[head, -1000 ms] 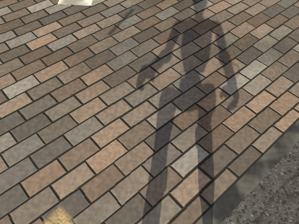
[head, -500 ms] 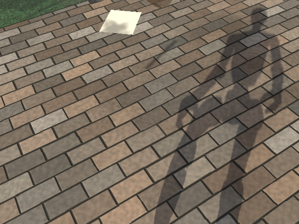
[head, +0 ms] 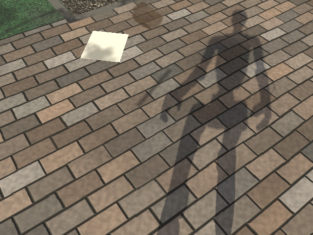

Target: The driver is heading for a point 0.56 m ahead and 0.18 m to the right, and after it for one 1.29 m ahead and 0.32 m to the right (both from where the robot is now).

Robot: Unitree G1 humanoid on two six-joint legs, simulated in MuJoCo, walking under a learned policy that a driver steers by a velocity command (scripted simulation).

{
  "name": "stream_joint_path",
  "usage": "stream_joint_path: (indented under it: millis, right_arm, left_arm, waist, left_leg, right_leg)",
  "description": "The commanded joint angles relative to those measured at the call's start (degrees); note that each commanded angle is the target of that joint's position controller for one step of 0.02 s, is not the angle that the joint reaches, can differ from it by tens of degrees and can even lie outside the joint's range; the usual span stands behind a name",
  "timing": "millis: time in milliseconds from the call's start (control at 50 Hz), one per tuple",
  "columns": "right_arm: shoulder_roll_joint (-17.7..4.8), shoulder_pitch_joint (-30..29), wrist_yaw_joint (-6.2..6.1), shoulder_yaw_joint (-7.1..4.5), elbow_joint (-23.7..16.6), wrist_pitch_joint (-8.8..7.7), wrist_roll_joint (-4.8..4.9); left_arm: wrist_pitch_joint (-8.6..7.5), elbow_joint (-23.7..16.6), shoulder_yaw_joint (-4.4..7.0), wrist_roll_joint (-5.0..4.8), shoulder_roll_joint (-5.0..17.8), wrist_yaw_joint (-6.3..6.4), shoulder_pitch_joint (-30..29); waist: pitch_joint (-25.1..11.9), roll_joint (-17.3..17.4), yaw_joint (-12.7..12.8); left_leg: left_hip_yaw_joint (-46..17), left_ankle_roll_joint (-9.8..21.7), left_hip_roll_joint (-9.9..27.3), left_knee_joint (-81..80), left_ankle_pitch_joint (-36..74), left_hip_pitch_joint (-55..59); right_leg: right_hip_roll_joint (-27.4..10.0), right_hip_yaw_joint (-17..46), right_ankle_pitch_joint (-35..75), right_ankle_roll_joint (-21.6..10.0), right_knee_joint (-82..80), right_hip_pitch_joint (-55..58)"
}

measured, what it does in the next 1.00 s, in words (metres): walks ahead, turning right: right foot, then left foot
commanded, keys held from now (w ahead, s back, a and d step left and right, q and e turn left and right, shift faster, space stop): w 0.34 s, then no key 0.12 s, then e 0.54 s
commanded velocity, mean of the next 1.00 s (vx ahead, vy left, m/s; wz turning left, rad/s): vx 0.28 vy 0.00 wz -0.19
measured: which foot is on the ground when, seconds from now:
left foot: down 0.00-0.30, up 0.32-0.72, down 0.74-1.00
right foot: up 0.00-0.26, down 0.28-0.76, up 0.78-1.00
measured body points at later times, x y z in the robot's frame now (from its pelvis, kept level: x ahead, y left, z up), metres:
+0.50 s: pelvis +0.27 -0.07 +0.00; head +0.30 -0.08 +0.45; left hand +0.36 +0.20 -0.12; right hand +0.38 -0.35 -0.13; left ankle +0.28 +0.09 -0.67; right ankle +0.30 -0.15 -0.75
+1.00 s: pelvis +0.37 -0.04 +0.00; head +0.41 -0.04 +0.44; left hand +0.56 +0.22 -0.13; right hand +0.45 -0.34 -0.11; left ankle +0.45 +0.06 -0.75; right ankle +0.34 -0.17 -0.69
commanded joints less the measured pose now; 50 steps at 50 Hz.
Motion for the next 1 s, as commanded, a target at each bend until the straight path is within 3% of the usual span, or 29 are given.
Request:
stream_joint_path:
  millis: [20, 100, 180, 240, 260, 280, 300, 320, 340, 360, 380, 400, 440, 480, 540, 580, 660, 720, 740, 760, 780, 800, 820, 840, 860, 900, 1000]
  right_arm:
    - [-8.6, -2.7, -0.59, -2.08, -3.0, -1.29, 0.2]
    - [-10.1, 0.8, -1.14, -2.27, -0.8, -0.79, 0.71]
    - [-10.8, 4.6, -1.33, -2.51, 2.0, 0.25, 1.22]
    - [-11.7, 4.3, -1.77, -2.87, 3.0, 1.26, 1.3]
    - [-11.9, 3.2, -1.92, -2.87, 3.0, 1.6, 1.33]
    - [-10.6, 3.3, -2.08, -2.29, 2.9, 1.87, 1.0]
    - [-7.7, 4.0, -2.31, -0.95, 1.3, 1.8, -0.42]
    - [-1.2, 11.3, -1.67, 0.82, 0.9, 0.59, 0.01]
    - [-7.5, 7.3, -1.32, -0.44, 1.6, -0.5, 1.06]
    - [-9.9, 2.0, -1.11, -1.23, 0.0, -1.16, 2.27]
    - [-9.2, -0.5, -1.5, -1.1, -0.3, -1.27, 1.85]
    - [-8.9, -1.6, -1.81, -1.37, -0.3, -0.96, 0.76]
    - [-6.6, 1.4, -2.09, -1.25, 0.7, 0.51, 0.41]
    - [-4.7, 1.2, -2.51, -0.77, 0.6, 1.66, -0.04]
    - [-3.7, -3.5, -2.79, -0.21, -0.9, 2.02, -0.69]
    - [-4.7, -6.9, -2.86, -0.46, -1.6, 2.29, -0.3]
    - [-6.1, -11.9, -2.9, -0.9, -3.1, 2.64, -0.06]
    - [-7.7, -8.9, -2.62, -1.91, -2.1, 1.77, -0.19]
    - [-9.7, -7.3, -2.89, -2.5, -1.8, 1.37, -0.85]
    - [-13.3, -5.3, -3.6, -3.24, -2.3, 1.61, -1.76]
    - [-13.7, -5.2, -3.57, -3.45, -2.3, 2.7, -2.04]
    - [-10.3, -5.5, -3.42, -2.68, -3.1, 3.01, -1.46]
    - [-8.2, -7.9, -3.43, -2.02, -3.5, 2.99, -1.37]
    - [-7.3, -11.1, -3.41, -1.73, -4.1, 3.1, -1.11]
    - [-6.9, -13.4, -3.45, -1.62, -4.3, 3.28, -0.77]
    - [-7.4, -14.7, -3.7, -1.7, -3.7, 3.62, -1.44]
    - [-9.5, -14.3, -4.46, -2.52, -2.3, 4.1, -1.06]
  left_arm:
    - [0.04, -3.3, 0.32, 0.5, 2.1, 0.08, -0.4]
    - [-0.79, -5.1, -0.28, 0.08, 1.0, -0.79, -8.6]
    - [-1.25, -7.3, -0.13, -0.4, 2.1, -1.83, -13.9]
    - [-1.56, -7.3, 0.47, -0.25, 3.7, -2.37, -11.9]
    - [-1.64, -6.1, 1.19, -0.1, 4.9, -2.25, -7.5]
    - [-1.6, -3.5, 2.61, 0.07, 7.5, -1.77, 1.0]
    - [-1.35, -1.7, 3.82, 0.54, 11.8, -1.18, 11.2]
    - [-0.94, -0.5, 4.49, 0.31, 15.0, -1.46, 13.2]
    - [-0.92, -1.2, 2.94, -0.5, 9.2, -1.52, 12.6]
    - [-1.01, -2.0, 2.24, -0.06, 7.5, -1.29, 7.9]
    - [-1.04, -2.8, 1.93, 0.55, 6.7, -1.22, 3.7]
    - [-1.11, -3.0, 1.54, 0.97, 5.1, -1.37, 0.9]
    - [-1.56, -2.4, 1.12, 1.5, 3.5, -1.52, -0.7]
    - [-1.83, -1.3, 1.19, 1.25, 4.1, -1.23, -1.4]
    - [-0.71, -0.2, 2.13, 0.75, 7.1, -0.24, -1.4]
    - [0.24, 0.5, 2.78, 0.27, 8.8, 0.18, 0.2]
    - [1.95, 1.5, 3.16, -0.65, 8.9, 0.9, 1.7]
    - [3.07, 0.7, 3.11, -1.26, 8.0, 1.78, -0.8]
    - [3.15, 0.2, 2.55, -0.86, 6.0, 1.93, 0.2]
    - [3.0, -1.0, 1.44, 0.64, 2.1, 1.84, 1.9]
    - [3.01, -1.2, 1.16, 0.05, 1.1, 2.04, 7.2]
    - [3.46, -0.4, 2.59, -0.36, 6.6, 2.1, 6.8]
    - [4.31, -0.6, 3.62, -0.97, 8.4, 2.31, 4.6]
    - [5.53, -0.2, 3.89, -1.01, 7.9, 2.75, 4.7]
    - [6.55, -0.5, 4.12, -0.69, 7.8, 3.03, 4.5]
    - [7.43, -1.6, 3.82, -0.77, 5.6, 2.88, 3.9]
    - [7.12, -5.0, 2.9, -0.48, 3.2, 1.66, -0.3]
  waist:
    - [0.1, 5.5, 1.8]
    - [1.7, 5.2, -1.2]
    - [2.9, 5.5, -2.5]
    - [1.2, 6.7, -0.3]
    - [-1.4, 7.0, 2.5]
    - [-7.0, 6.0, 6.2]
    - [-15.9, -0.7, 9.5]
    - [-21.9, -16.1, 5.4]
    - [-19.4, -9.2, 8.1]
    - [-10.9, -6.3, 7.4]
    - [-6.9, -1.6, 5.4]
    - [-4.3, 0.1, 3.8]
    - [-5.2, -1.6, 0.7]
    - [-4.8, -1.8, -0.4]
    - [-5.1, -2.4, 0.2]
    - [-5.5, -2.4, 1.7]
    - [-4.2, -3.1, 3.1]
    - [-4.5, -3.2, 0.3]
    - [-6.2, -1.0, 0.2]
    - [-10.6, 9.1, 1.1]
    - [-13.6, 19.8, 2.4]
    - [-13.6, 14.1, 1.1]
    - [-10.6, 11.2, 1.5]
    - [-8.6, 9.4, 2.6]
    - [-6.6, 9.9, 3.0]
    - [-4.1, 11.5, 3.3]
    - [-6.3, 11.1, 1.5]
  left_leg:
    - [-11.2, 10.5, 15.4, -11.1, 12.1, 0.8]
    - [-6.6, 8.0, 13.4, -11.4, 10.5, 1.2]
    - [-7.8, 7.2, 16.7, -8.5, 10.7, 9.0]
    - [-8.2, 5.5, 18.3, -3.3, 19.4, 13.9]
    - [-6.8, 4.5, 16.9, 2.0, 28.2, 13.7]
    - [-4.5, 2.9, 13.9, 12.1, 32.0, 10.5]
    - [-1.7, 0.7, 10.2, 30.1, 16.7, -0.8]
    - [-3.0, -2.7, -0.2, 48.1, -21.2, -23.4]
    - [-9.8, -2.2, 2.5, 54.3, -24.6, -29.9]
    - [-8.5, -1.8, 4.8, 54.7, -19.9, -32.6]
    - [-6.8, -2.4, 7.3, 52.6, -15.4, -30.2]
    - [-6.2, -3.3, 8.6, 49.9, -13.6, -27.4]
    - [-6.3, -4.5, 9.7, 46.0, -12.3, -19.9]
    - [-5.2, -5.9, 9.3, 39.8, -10.0, -17.1]
    - [-4.1, -6.7, 7.6, 28.1, -1.8, -14.6]
    - [-4.2, -7.0, 6.0, 23.2, 2.8, -13.9]
    - [-5.9, -6.7, 4.7, 16.6, 1.9, -14.1]
    - [-5.6, -4.9, 4.0, 6.1, 6.2, -6.7]
    - [-7.9, -2.9, 7.8, 3.2, 14.6, -0.1]
    - [-16.8, 1.7, 19.5, 5.1, 33.5, 10.3]
    - [-28.0, 11.2, 29.3, 4.3, 38.0, 16.3]
    - [-28.6, 12.6, 28.3, 2.4, 29.5, 14.1]
    - [-23.4, 10.6, 25.1, 1.9, 23.2, 11.0]
    - [-18.8, 8.8, 22.4, 0.8, 17.0, 7.3]
    - [-16.2, 8.1, 21.4, -0.6, 12.0, 3.7]
    - [-10.5, 8.0, 18.8, -3.2, 8.4, -2.1]
    - [-5.0, 9.2, 20.5, -3.1, 11.5, 0.4]
  right_leg:
    - [-2.2, 1.3, 9.1, 1.2, -7.8, -3.4]
    - [0.4, -0.8, 20.7, 0.8, -21.8, 0.4]
    - [1.5, -0.2, 18.7, -1.0, -27.5, -1.1]
    - [2.9, -1.3, 12.1, -3.3, -29.8, 2.9]
    - [4.7, -3.1, 11.4, -4.5, -31.3, 9.7]
    - [5.1, -3.6, 12.5, -6.3, -31.1, 22.2]
    - [-5.3, 8.2, 15.2, -10.0, -29.0, 39.4]
    - [-16.0, 35.0, 0.9, -18.8, -36.0, 56.4]
    - [-15.0, 38.0, -7.7, -17.3, -40.3, 55.1]
    - [-13.7, 29.5, 0.1, -15.2, -41.2, 47.4]
    - [-11.8, 22.6, 14.2, -14.4, -41.3, 39.5]
    - [-10.0, 17.0, 27.4, -14.2, -41.5, 33.2]
    - [-7.9, 10.4, 40.4, -14.0, -42.6, 26.9]
    - [-6.7, 6.5, 46.7, -14.6, -43.7, 23.1]
    - [-4.2, 3.1, 48.0, -13.7, -43.3, 21.7]
    - [-4.0, 3.8, 44.5, -13.0, -42.5, 23.0]
    - [-5.0, 8.8, 33.7, -12.4, -39.8, 25.0]
    - [-3.0, 12.8, 22.6, -9.5, -34.0, 24.2]
    - [0.1, 12.1, 16.7, -6.9, -29.5, 21.3]
    - [5.9, 7.3, -1.5, -3.6, -17.4, 13.5]
    - [11.7, 1.7, -26.1, -0.6, -6.3, 2.2]
    - [8.6, 3.8, -24.7, 0.8, 3.3, 0.4]
    - [7.0, 3.9, -20.5, 1.5, 7.6, -1.4]
    - [5.5, 3.6, -17.0, 2.5, 8.7, -1.2]
    - [4.5, 3.4, -13.9, 3.4, 8.9, -0.4]
    - [4.6, 0.7, -9.8, 4.4, 6.9, 3.0]
    - [2.6, -1.7, -6.2, 3.8, -7.0, 8.2]
Next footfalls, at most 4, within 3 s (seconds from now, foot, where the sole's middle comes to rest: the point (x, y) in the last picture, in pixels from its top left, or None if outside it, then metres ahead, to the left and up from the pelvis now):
0.28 right None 0.34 -0.15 -0.78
0.74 left None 0.49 0.06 -0.78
1.16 right None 0.37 -0.18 -0.78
1.56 left None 0.47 0.03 -0.78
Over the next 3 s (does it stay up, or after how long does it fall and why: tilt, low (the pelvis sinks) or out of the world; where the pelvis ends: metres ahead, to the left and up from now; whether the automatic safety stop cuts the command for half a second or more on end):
stays up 0.69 -0.21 -0.01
